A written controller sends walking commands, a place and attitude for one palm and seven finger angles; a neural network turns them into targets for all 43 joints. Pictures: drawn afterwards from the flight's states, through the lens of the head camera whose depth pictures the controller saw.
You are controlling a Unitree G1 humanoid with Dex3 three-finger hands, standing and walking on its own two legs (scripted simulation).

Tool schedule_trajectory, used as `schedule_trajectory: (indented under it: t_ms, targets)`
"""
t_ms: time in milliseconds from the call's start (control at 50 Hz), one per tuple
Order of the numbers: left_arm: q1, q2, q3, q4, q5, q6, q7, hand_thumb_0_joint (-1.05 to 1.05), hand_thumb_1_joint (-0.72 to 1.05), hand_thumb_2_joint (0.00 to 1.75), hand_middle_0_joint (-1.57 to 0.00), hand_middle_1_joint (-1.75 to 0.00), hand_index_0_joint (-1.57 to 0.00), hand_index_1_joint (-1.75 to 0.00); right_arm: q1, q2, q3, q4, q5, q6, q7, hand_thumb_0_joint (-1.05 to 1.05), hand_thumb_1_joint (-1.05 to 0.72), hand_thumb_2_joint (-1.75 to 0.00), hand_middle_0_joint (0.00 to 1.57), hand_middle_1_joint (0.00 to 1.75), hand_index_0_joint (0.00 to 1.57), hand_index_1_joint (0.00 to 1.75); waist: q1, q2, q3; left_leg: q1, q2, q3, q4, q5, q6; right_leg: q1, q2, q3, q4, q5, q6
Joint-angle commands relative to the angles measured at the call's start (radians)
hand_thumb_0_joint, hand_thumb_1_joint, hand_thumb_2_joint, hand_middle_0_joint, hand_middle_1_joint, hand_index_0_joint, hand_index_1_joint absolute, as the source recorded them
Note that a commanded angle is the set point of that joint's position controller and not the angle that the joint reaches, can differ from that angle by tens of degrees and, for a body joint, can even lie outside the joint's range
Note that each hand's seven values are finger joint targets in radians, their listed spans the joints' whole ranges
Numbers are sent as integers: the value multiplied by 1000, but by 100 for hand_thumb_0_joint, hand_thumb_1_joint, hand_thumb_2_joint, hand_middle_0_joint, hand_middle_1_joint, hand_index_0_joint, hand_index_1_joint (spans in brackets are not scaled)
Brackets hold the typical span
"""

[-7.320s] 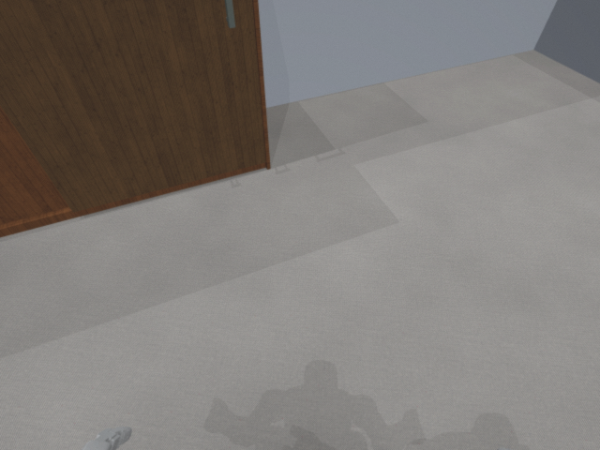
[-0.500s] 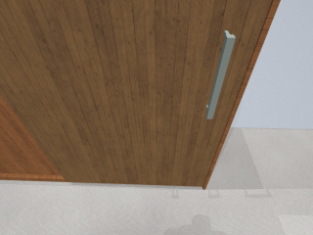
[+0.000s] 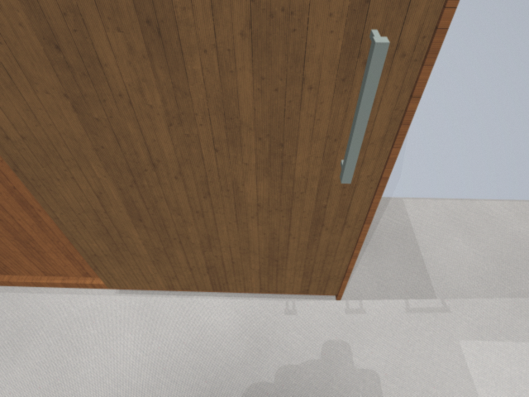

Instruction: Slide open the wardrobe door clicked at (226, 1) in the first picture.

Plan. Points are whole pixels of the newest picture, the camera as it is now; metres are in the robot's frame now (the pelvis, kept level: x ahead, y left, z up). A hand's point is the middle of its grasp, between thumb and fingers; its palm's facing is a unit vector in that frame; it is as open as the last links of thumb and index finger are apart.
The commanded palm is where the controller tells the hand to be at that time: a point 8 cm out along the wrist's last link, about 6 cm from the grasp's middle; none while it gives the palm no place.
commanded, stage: look again from close up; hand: right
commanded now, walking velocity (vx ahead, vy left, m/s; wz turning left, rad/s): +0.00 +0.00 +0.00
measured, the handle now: (358, 116) +0.59 -0.14 +0.12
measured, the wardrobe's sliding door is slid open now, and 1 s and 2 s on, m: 0.00 0.00 0.00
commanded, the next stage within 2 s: shuffle to correct the standing spot in 0.94 s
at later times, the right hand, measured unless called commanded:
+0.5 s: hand out of the picture +0.02 -0.16 -0.17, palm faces +0.01 +0.98 -0.18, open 7.4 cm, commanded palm none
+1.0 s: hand out of the picture +0.03 -0.15 -0.17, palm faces +0.00 +0.98 -0.18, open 7.4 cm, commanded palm none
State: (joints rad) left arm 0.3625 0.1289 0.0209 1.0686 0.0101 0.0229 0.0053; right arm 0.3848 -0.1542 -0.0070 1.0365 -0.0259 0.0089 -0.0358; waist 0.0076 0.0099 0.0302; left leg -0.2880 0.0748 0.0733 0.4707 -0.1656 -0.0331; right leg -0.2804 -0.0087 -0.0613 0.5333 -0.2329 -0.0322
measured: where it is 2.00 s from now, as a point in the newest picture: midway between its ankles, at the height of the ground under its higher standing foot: outside the picture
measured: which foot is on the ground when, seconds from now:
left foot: down 0.00-1.00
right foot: down 0.00-1.00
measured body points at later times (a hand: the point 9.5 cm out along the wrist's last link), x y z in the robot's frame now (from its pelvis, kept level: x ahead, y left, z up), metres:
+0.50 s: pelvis +0.02 +0.00 +0.00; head +0.03 +0.00 +0.45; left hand +0.01 +0.22 -0.16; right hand +0.02 -0.21 -0.16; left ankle +0.06 +0.15 -0.73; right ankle +0.04 -0.10 -0.73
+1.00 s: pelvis +0.03 +0.01 +0.01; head +0.04 +0.01 +0.45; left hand +0.01 +0.22 -0.16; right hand +0.03 -0.21 -0.15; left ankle +0.06 +0.15 -0.73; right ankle +0.04 -0.10 -0.73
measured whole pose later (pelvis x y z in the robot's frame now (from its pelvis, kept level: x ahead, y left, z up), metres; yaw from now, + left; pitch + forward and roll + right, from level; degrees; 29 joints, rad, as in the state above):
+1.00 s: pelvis +0.03 +0.01 +0.01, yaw +2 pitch -2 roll +0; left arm 0.29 0.13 0.01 1.11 0.00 0.00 0.01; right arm 0.32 -0.13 0.00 1.07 -0.02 -0.01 -0.04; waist 0.00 0.00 0.05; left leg -0.23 0.06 0.05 0.44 -0.18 -0.03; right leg -0.19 -0.02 -0.08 0.46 -0.24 -0.01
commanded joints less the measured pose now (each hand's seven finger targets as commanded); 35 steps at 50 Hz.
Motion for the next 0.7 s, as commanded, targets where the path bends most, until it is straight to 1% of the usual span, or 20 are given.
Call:
schedule_trajectory:
  t_ms: [0, 20, 40, 60, 140, 160, 220, 240, 300, 340, 360, 400, 440, 460, 500, 520, 600, 640, 660, 680]
  targets:
    - [37, 110, 24, -40, 1, -25, 10, 0, 90, 90, -20, -30, -20, -30, 71, -68, -21, -29, -1, -24, -10, 0, -90, -90, 20, 30, 20, 30, -5, -50, 67, 27, 29, -58, -77, -158, 35, -114, -101, 137, -216, -218, 0]
    - [37, 111, 23, -40, 2, -24, 10, 0, 90, 90, -20, -30, -20, -30, 69, -69, -21, -28, -1, -24, -10, 0, -90, -90, 20, 30, 20, 30, -5, -51, 73, 28, 26, -60, -74, -158, 34, -118, -101, 138, -221, -228, 1]
    - [34, 110, 24, -39, 1, -24, 11, 0, 90, 90, -20, -30, -20, -30, 72, -65, -21, -26, -1, -24, -10, 0, -90, -90, 20, 30, 20, 30, -6, -68, 77, 26, 26, -59, -74, -158, 34, -121, -101, 139, -226, -235, 1]
    - [33, 111, 24, -40, 0, -25, 10, 0, 90, 90, -20, -30, -20, -30, 71, -68, -21, -24, -2, -25, -12, 0, -90, -90, 20, 30, 20, 30, -6, -58, 68, 34, 24, -58, -68, -129, 34, -111, -105, 146, -226, -219, 0]
    - [29, 100, 23, -38, -1, -28, 11, 0, 90, 90, -20, -30, -20, -30, 67, -58, -20, -20, 0, -30, -13, 0, -90, -90, 20, 30, 20, 30, -3, -23, 66, 31, 36, -77, -83, -106, 37, -85, -92, 118, -195, -154, 4]
    - [33, 99, 23, -36, -2, -29, 11, 0, 90, 90, -20, -30, -20, -30, 66, -61, -20, -21, 0, -31, -14, 0, -90, -90, 20, 30, 20, 30, -1, -14, 55, 32, 38, -75, -81, -84, 39, -67, -93, 116, -191, -124, 4]
    - [23, 95, 22, -34, -1, -27, 10, 0, 90, 90, -20, -30, -20, -30, 55, -59, -20, -22, 0, -30, -15, 0, -90, -90, 20, 30, 20, 30, 0, -2, 81, 13, 42, -85, -95, -111, 37, -68, -87, 105, -184, -129, 8]
    - [23, 94, 21, -33, 0, -26, 11, 0, 90, 90, -20, -30, -20, -30, 53, -61, -21, -23, 0, -30, -14, 0, -90, -90, 20, 30, 20, 30, 1, -4, 83, 7, 42, -91, -102, -129, 39, -66, -84, 101, -181, -134, 9]
    - [21, 92, 20, -30, -1, -28, 10, 0, 90, 90, -20, -30, -20, -30, 46, -65, -22, -23, 1, -31, -14, 0, -90, -90, 20, 30, 20, 30, 1, -10, 68, 16, 44, -91, -100, -106, 39, -47, -84, 94, -177, -100, 10]
    - [19, 92, 18, -26, 0, -30, 11, 0, 90, 90, -20, -30, -20, -30, 40, -65, -22, -22, 2, -33, -14, 0, -90, -90, 20, 30, 20, 30, 2, 4, 60, 23, 47, -95, -101, -92, 41, -36, -82, 86, -169, -75, 12]
    - [22, 96, 18, -26, -2, -31, 10, 0, 90, 90, -20, -30, -20, -30, 36, -68, -23, -24, 2, -32, -15, 0, -90, -90, 20, 30, 20, 30, 2, -1, 50, 32, 45, -90, -96, -80, 40, -30, -86, 93, -173, -67, 11]
    - [10, 97, 17, -25, 0, -32, 10, 0, 90, 90, -20, -30, -20, -30, 33, -65, -22, -23, 3, -32, -14, 0, -90, -90, 20, 30, 20, 30, 0, -31, 49, 39, 40, -86, -88, -63, 38, -31, -91, 94, -184, -71, 12]
    - [7, 99, 16, -24, 0, -33, 11, 0, 90, 90, -20, -30, -20, -30, 29, -66, -22, -20, 3, -32, -13, 0, -90, -90, 20, 30, 20, 30, -3, -36, 46, 56, 40, -82, -83, -38, 38, -34, -93, 95, -191, -61, 12]
    - [9, 101, 16, -23, -2, -35, 11, 0, 90, 90, -20, -30, -20, -30, 32, -67, -22, -18, 3, -33, -14, 0, -90, -90, 20, 30, 20, 30, -5, -37, 25, 69, 39, -76, -75, -6, 38, -17, -96, 96, -188, -26, 10]
    - [2, 102, 14, -18, -2, -37, 12, 0, 90, 90, -20, -30, -20, -30, 28, -64, -21, -14, 4, -34, -14, 0, -90, -90, 20, 30, 20, 30, -5, -27, 16, 78, 42, -80, -73, 23, 38, -1, -96, 87, -180, 9, 12]
    - [2, 102, 13, -17, -2, -35, 12, 0, 90, 90, -20, -30, -20, -30, 22, -65, -20, -13, 5, -33, -14, 0, -90, -90, 20, 30, 20, 30, -4, -26, 29, 74, 41, -79, -77, 14, 37, -3, -96, 87, -184, -1, 13]
    - [2, 99, 12, -6, -3, -35, 13, 0, 90, 90, -20, -30, -20, -30, 16, -65, -19, -9, 5, -33, -14, 0, -90, -90, 20, 30, 20, 30, -3, -10, 33, 76, 43, -81, -81, 27, 37, 9, -96, 81, -185, 21, 14]
    - [1, 99, 11, -1, -3, -34, 13, 0, 90, 90, -20, -30, -20, -30, 11, -70, -19, -6, 6, -33, -14, 0, -90, -90, 20, 30, 20, 30, -2, -1, 43, 73, 43, -88, -90, 8, 37, 10, -92, 77, -185, 8, 16]
    - [5, 99, 12, 0, -4, -34, 12, 0, 90, 90, -20, -30, -20, -30, 15, -71, -19, -7, 5, -34, -15, 0, -90, -90, 20, 30, 20, 30, -3, 10, 31, 77, 44, -86, -90, 21, 38, 23, -94, 76, -181, 25, 15]
    - [1, 100, 11, 1, -3, -33, 13, 0, 90, 90, -20, -30, -20, -30, 11, -68, -19, -6, 5, -33, -15, 0, -90, -90, 20, 30, 20, 30, -2, 5, 40, 72, 44, -86, -93, 14, 37, 21, -94, 73, -183, 20, 16]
